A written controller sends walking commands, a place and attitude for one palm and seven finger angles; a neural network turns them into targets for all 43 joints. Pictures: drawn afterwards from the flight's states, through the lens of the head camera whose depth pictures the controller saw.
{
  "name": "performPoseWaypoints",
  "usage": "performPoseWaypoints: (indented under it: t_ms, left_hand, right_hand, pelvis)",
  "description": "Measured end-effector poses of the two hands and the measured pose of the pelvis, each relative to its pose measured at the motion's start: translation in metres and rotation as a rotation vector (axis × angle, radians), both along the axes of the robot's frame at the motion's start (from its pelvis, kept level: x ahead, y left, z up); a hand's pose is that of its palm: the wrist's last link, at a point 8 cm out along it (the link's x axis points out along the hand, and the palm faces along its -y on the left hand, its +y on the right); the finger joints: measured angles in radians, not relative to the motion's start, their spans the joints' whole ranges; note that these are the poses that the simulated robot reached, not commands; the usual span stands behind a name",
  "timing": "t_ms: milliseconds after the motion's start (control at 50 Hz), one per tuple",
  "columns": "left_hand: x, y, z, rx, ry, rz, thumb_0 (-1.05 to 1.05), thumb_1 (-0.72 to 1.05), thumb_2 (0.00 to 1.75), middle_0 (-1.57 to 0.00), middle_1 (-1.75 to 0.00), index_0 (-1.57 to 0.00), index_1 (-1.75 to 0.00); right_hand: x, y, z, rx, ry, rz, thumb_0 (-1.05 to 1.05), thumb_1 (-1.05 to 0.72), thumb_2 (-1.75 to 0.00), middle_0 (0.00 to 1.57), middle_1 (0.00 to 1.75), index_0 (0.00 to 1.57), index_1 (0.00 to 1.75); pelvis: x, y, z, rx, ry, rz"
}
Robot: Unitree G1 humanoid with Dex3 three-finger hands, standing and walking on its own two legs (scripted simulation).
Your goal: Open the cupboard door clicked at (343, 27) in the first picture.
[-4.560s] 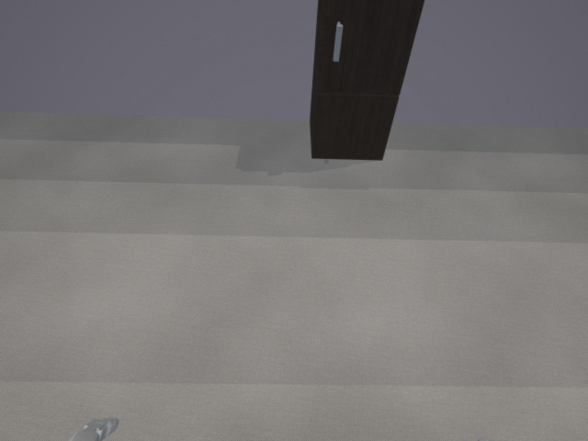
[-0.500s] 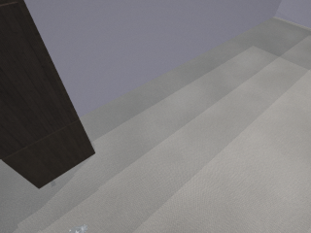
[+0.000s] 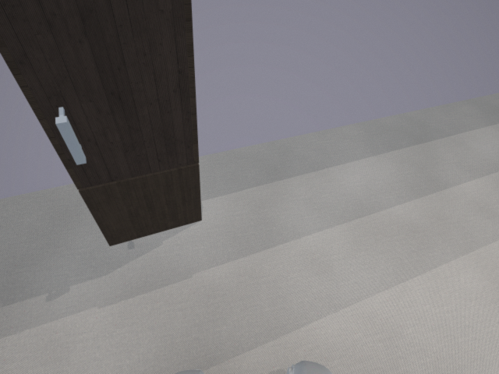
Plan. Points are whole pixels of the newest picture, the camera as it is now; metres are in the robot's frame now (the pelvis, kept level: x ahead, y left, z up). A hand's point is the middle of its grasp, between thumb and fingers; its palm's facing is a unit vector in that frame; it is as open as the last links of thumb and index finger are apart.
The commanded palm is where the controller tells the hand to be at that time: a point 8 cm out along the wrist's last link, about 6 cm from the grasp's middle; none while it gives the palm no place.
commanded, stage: turn to face it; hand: left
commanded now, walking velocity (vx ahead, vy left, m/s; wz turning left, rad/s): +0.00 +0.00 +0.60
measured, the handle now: (71, 136) +0.64 +0.48 -0.10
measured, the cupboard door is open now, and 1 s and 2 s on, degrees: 0 0 0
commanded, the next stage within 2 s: take the last steps up to it in 0.58 s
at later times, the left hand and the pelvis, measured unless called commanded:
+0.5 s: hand out of the picture +0.04 +0.17 -0.14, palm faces +0.28 -0.92 -0.29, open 7.4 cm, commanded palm none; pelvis -0.02 -0.05 +0.01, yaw +15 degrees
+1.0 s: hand out of the picture -0.17 +0.13 -0.17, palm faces +0.49 -0.85 -0.20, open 7.4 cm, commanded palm none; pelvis -0.03 -0.02 +0.01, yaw +23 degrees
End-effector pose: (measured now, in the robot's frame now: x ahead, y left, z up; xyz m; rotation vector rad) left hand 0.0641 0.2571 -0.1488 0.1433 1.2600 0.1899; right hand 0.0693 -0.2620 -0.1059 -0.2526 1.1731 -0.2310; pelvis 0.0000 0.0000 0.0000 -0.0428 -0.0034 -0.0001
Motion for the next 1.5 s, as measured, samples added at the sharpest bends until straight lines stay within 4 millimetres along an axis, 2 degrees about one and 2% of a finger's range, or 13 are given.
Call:
performPoseWaypoints:
  t_ms: [140, 260, 460, 720, 820, 960, 1020, 1080, 1160, 1260, 1360, 1440, 1500]
  left_hand:
    - [-0.02, 0.018, 0.021, 0.026, -0.012, 0.076, 0.01, 0.91, 0.9, -0.2, -0.3, -0.2, -0.3]
    - [-0.026, 0.014, 0.029, 0.051, -0.034, 0.123, 0.01, 0.9, 0.9, -0.2, -0.3, -0.2, -0.3]
    - [-0.036, -0.032, 0.043, 0.096, -0.123, 0.175, 0.0, 0.9, 0.9, -0.2, -0.3, -0.2, -0.3]
    - [-0.122, -0.089, 0.049, 0.068, -0.032, 0.331, 0.0, 0.9, 0.9, -0.2, -0.3, -0.2, -0.3]
    - [-0.168, -0.096, 0.039, 0.028, 0.03, 0.408, 0.0, 0.91, 0.9, -0.2, -0.3, -0.2, -0.3]
    - [-0.246, -0.092, 0.014, -0.064, 0.195, 0.513, 0.0, 0.9, 0.9, -0.2, -0.3, -0.2, -0.3]
    - [-0.257, -0.082, 0.009, -0.093, 0.266, 0.504, 0.01, 0.9, 0.9, -0.2, -0.3, -0.2, -0.3]
    - [-0.241, -0.066, 0.012, -0.104, 0.259, 0.481, 0.01, 0.91, 0.9, -0.2, -0.3, -0.2, -0.3]
    - [-0.195, -0.038, 0.015, -0.09, 0.174, 0.455, 0.01, 0.91, 0.9, -0.2, -0.3, -0.2, -0.3]
    - [-0.118, -0.008, 0.015, -0.06, 0.062, 0.407, 0.01, 0.91, 0.9, -0.2, -0.3, -0.2, -0.3]
    - [-0.023, 0.013, 0.016, -0.027, -0.027, 0.32, 0.01, 0.91, 0.9, -0.2, -0.3, -0.19, -0.3]
    - [0.051, 0.022, 0.014, 0.017, -0.12, 0.269, 0.0, 0.91, 0.9, -0.2, -0.3, -0.2, -0.3]
    - [0.079, 0.021, 0.017, 0.035, -0.171, 0.281, 0.0, 0.91, 0.9, -0.2, -0.3, -0.2, -0.3]
  right_hand:
    - [0.016, 0.014, 0.009, 0.012, 0.026, 0.08, 0.0, -0.9, -0.9, 0.2, 0.3, 0.2, 0.3]
    - [0.022, 0.017, 0.001, 0.046, 0.039, 0.13, 0.0, -0.9, -0.9, 0.2, 0.3, 0.2, 0.3]
    - [0.021, -0.01, -0.029, 0.119, 0.082, 0.197, 0.0, -0.9, -0.9, 0.2, 0.3, 0.21, 0.3]
    - [0.034, -0.036, -0.026, 0.104, 0.152, 0.315, 0.0, -0.91, -0.9, 0.2, 0.3, 0.2, 0.3]
    - [0.048, -0.016, -0.022, 0.083, 0.164, 0.401, 0.0, -0.91, -0.9, 0.2, 0.3, 0.2, 0.3]
    - [0.082, 0.05, -0.012, 0.076, 0.031, 0.509, 0.0, -0.91, -0.9, 0.2, 0.3, 0.2, 0.3]
    - [0.079, 0.072, -0.006, 0.086, -0.007, 0.502, 0.0, -0.91, -0.9, 0.2, 0.3, 0.2, 0.3]
    - [0.066, 0.079, -0.003, 0.082, 0.005, 0.456, 0.0, -0.92, -0.9, 0.2, 0.3, 0.2, 0.3]
    - [0.046, 0.069, -0.004, 0.048, 0.093, 0.415, -0.01, -0.94, -0.9, 0.2, 0.3, 0.21, 0.3]
    - [0.012, 0.057, -0.011, 0.035, 0.254, 0.349, -0.01, -0.93, -0.9, 0.2, 0.3, 0.2, 0.3]
    - [-0.011, 0.05, -0.021, 0.053, 0.401, 0.262, 0.0, -0.92, -0.9, 0.2, 0.3, 0.2, 0.3]
    - [-0.008, 0.046, -0.036, 0.079, 0.504, 0.21, 0.0, -0.91, -0.9, 0.2, 0.3, 0.2, 0.3]
    - [0.022, 0.048, -0.041, 0.097, 0.507, 0.208, 0.0, -0.91, -0.9, 0.2, 0.3, 0.2, 0.3]
  pelvis:
    - [0.001, 0.006, 0.015, 0.001, 0.018, 0.076]
    - [-0.002, -0.002, 0.015, 0.01, 0.018, 0.142]
    - [-0.015, -0.043, 0.006, 0.046, 0.018, 0.238]
    - [-0.022, -0.069, 0.017, 0.079, 0.01, 0.369]
    - [-0.027, -0.06, 0.017, 0.071, 0.017, 0.404]
    - [-0.031, -0.024, 0.007, 0.034, 0.016, 0.422]
    - [-0.026, -0.011, 0.008, 0.041, -0.002, 0.402]
    - [-0.018, 0.001, 0.014, 0.034, -0.011, 0.405]
    - [-0.004, 0.014, 0.017, 0.035, -0.015, 0.412]
    - [0.023, 0.023, 0.015, 0.045, -0.011, 0.412]
    - [0.062, 0.026, 0.006, 0.055, -0.006, 0.4]
    - [0.104, 0.025, -0.009, 0.056, -0.012, 0.391]
    - [0.125, 0.022, -0.01, 0.053, -0.029, 0.4]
